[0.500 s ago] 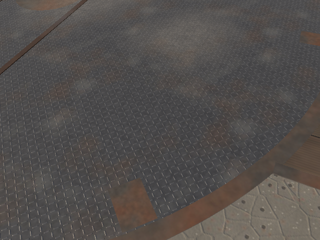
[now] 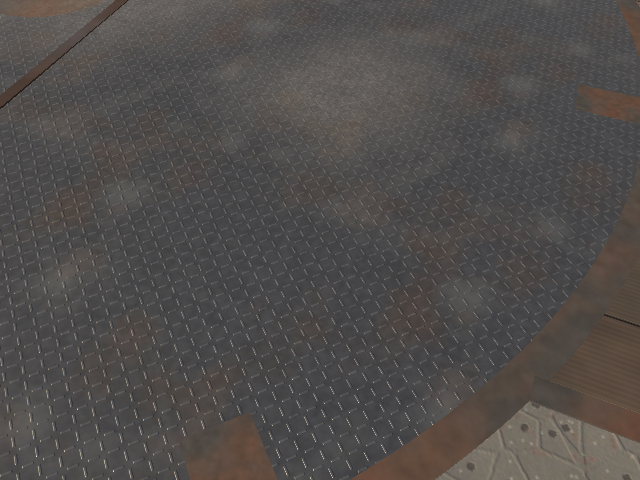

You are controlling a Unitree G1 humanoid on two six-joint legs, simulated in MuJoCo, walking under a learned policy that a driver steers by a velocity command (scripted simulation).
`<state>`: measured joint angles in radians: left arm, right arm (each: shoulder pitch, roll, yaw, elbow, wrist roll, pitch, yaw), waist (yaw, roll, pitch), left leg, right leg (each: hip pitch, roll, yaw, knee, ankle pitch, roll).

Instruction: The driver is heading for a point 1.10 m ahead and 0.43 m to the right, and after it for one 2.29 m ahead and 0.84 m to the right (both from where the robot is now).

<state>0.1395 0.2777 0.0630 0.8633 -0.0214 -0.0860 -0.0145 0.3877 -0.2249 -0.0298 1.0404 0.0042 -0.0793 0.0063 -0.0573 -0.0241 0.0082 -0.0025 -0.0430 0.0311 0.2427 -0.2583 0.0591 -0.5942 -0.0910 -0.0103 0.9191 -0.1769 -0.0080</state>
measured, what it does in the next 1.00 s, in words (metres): walks ahead, turning right: right foot, then left foot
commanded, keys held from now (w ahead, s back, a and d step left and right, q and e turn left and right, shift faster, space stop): w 0.16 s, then w+e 0.84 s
